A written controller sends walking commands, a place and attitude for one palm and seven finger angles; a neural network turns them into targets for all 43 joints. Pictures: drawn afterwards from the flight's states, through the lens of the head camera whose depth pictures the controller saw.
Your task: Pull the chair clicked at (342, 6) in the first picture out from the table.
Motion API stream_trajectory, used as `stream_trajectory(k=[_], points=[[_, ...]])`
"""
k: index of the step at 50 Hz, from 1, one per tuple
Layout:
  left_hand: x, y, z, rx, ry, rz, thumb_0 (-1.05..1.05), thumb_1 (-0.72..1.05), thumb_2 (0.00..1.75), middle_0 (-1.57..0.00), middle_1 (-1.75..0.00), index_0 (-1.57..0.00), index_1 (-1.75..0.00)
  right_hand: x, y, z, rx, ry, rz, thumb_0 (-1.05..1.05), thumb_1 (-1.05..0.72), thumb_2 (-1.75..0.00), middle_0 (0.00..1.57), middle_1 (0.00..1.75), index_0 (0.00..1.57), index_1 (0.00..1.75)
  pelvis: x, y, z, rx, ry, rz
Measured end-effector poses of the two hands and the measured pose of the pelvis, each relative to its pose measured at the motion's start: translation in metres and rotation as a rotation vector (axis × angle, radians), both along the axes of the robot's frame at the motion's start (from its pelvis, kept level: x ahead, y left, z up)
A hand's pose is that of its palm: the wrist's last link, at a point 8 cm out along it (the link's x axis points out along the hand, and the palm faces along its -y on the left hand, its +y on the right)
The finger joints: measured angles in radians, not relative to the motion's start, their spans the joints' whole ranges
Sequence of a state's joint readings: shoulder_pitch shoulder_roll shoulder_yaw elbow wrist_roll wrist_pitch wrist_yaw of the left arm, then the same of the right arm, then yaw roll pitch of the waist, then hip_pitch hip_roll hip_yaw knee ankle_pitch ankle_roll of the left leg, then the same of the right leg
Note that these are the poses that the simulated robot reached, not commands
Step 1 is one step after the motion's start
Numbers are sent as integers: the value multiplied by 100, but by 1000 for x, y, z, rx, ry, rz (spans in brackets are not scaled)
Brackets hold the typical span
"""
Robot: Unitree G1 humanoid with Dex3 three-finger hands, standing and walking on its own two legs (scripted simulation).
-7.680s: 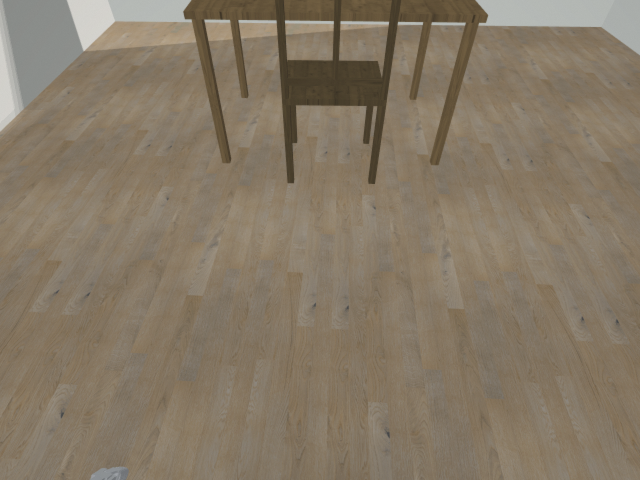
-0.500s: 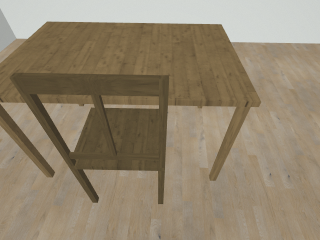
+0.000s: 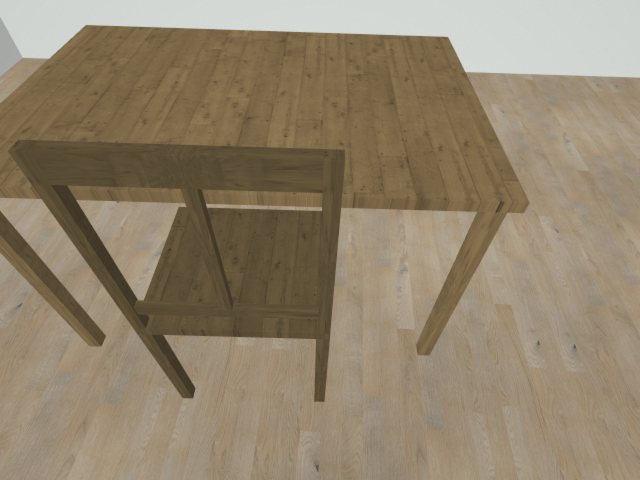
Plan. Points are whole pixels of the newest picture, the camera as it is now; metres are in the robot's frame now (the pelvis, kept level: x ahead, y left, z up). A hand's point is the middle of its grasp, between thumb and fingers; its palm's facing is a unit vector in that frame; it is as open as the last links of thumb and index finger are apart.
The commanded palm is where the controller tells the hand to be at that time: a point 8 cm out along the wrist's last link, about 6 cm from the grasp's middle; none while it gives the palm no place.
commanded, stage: look again from close up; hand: left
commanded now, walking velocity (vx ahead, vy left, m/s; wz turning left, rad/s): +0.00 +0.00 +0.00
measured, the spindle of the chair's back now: (211, 256) +0.48 +0.23 -0.07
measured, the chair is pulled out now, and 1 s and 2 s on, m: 0.00 0.00 0.00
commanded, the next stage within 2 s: raise the hand toward the chair's back in 0.08 s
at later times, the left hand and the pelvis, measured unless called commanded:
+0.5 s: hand (219, 426) +0.19 +0.14 -0.02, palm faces +0.01 -1.00 +0.00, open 8.4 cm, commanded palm +0.12 +0.22 -0.07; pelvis -0.03 -0.03 -0.06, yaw +0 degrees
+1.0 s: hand (198, 447) +0.17 +0.17 -0.05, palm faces +0.05 -1.00 -0.04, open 12.8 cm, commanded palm +0.13 +0.22 -0.05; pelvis -0.05 -0.04 -0.10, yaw +1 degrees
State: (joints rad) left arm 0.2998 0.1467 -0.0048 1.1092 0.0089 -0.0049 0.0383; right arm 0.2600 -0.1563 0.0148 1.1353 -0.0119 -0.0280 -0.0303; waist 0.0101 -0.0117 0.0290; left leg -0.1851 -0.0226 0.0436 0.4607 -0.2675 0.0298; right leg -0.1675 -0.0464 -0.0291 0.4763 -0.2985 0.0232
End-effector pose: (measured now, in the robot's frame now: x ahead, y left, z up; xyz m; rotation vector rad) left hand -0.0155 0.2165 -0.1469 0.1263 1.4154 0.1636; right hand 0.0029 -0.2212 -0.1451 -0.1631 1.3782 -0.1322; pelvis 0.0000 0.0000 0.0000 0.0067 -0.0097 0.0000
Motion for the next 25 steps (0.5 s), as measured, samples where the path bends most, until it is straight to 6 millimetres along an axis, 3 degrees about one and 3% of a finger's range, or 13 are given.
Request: stream_trajectory(k=[10, 12, 15, 19, 22, 25], points=[[3, -6, 0, 1, 1, -3, 0, 90, 90, -20, -30, -20, -30, 4, -4, 0, -3, 7, -1, 1, -92, -90, 20, 29, 20, 30, 4, -3, 0, -4, 8, 2], [30, 5, 17, 40, -141, 83, 2, 93, 90, -20, -30, -20, -30, 14, -9, 6, -24, -88, -2, 2, -93, -90, 20, 30, 20, 30, 2, -5, -1, -1, 6, 1], [97, 20, 72, 133, -560, 85, 4, 93, 89, -20, -30, -20, -29, 42, -20, 16, -50, -327, 1, 2, -93, -90, 21, 30, 20, 30, -1, -8, -6, 17, 23, 12], [171, 10, 133, 105, -1056, 19, 3, 87, 87, -19, -29, -18, -29, 90, -36, 25, -67, -579, 47, 2, -92, -90, 21, 30, 20, 30, -12, -13, -20, 4, 94, 30], [191, -11, 144, -28, -1338, -61, 2, 81, 85, -18, -28, -18, -28, 125, -49, 32, -84, -726, 80, 2, -91, -90, 21, 30, 20, 30, -21, -20, -40, 9, 166, 9], [181, -25, 123, -117, -1434, -153, 1, 74, 82, -18, -27, -17, -27, 157, -60, 36, -100, -838, 120, 1, -91, -90, 21, 30, 20, 30, -30, -29, -63, 14, 212, 1]])
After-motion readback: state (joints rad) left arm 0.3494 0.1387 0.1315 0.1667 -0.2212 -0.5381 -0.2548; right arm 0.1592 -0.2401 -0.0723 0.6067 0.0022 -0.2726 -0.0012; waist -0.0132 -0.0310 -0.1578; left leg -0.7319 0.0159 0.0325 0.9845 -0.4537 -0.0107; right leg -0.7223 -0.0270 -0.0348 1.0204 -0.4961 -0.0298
